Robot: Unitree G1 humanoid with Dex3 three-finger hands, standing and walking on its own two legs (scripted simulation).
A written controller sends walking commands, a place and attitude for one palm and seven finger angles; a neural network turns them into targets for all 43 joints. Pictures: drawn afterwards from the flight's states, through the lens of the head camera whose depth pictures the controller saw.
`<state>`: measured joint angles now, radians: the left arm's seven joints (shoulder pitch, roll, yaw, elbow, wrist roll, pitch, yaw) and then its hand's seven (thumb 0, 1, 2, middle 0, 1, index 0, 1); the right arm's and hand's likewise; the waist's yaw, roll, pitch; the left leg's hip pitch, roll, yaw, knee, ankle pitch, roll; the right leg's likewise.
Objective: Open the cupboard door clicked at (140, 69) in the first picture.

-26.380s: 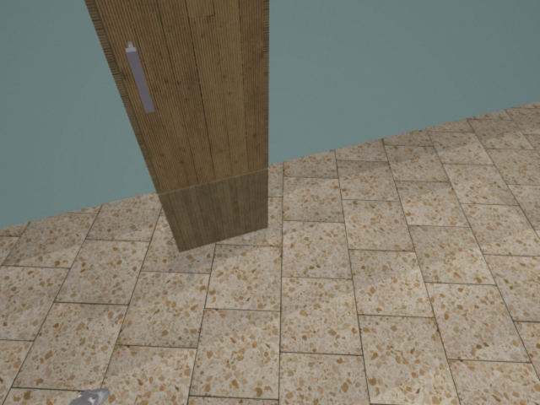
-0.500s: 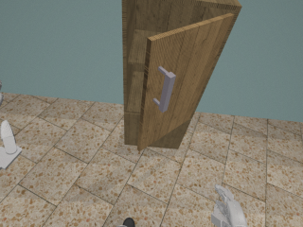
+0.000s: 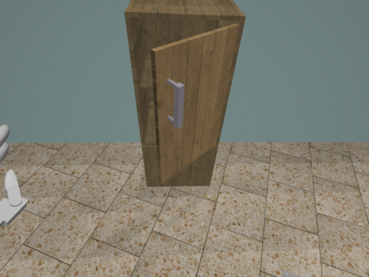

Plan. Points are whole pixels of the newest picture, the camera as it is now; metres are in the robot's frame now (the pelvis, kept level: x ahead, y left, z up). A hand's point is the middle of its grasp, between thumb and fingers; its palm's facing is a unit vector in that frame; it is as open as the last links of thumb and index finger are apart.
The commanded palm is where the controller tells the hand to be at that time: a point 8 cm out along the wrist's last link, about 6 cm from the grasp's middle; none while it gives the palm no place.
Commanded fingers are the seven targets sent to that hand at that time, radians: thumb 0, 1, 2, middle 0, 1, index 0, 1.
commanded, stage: stop stepping back and stand still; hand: left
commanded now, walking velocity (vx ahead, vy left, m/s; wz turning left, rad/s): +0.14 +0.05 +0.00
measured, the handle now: (174, 104) +0.60 +0.06 +0.07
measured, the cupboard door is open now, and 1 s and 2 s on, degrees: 41 41 41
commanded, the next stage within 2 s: let the arm hang, fingers relaxed in 0.42 s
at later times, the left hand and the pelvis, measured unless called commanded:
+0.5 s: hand (11, 213) +0.17 +0.27 +0.16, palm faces +0.44 -0.77 -0.46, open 7.4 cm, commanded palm none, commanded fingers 0.00 0.90 0.90 -0.20 -0.30 -0.20 -0.30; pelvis -0.02 +0.01 +0.00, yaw +1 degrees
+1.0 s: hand out of the picture -0.12 +0.19 -0.17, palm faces +0.11 -0.98 -0.19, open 7.2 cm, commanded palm none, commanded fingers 0.00 0.90 0.90 -0.20 -0.30 -0.20 -0.30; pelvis -0.03 +0.02 +0.00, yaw +4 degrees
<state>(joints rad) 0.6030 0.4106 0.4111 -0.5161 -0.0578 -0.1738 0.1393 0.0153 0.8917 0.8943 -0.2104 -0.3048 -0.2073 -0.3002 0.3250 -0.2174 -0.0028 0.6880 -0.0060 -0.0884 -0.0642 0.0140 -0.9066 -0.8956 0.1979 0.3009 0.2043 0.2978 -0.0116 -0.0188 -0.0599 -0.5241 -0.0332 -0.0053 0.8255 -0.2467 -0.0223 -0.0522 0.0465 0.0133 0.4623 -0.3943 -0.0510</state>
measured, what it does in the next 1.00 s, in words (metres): steps on the spot: left foot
